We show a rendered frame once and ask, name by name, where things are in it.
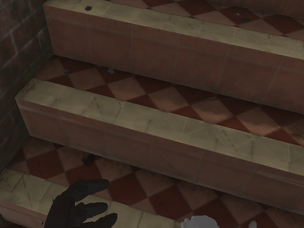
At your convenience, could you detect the right robot thigh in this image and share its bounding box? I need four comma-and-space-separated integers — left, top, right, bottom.
180, 215, 219, 228

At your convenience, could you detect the robot left hand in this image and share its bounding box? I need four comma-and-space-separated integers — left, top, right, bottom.
42, 179, 118, 228

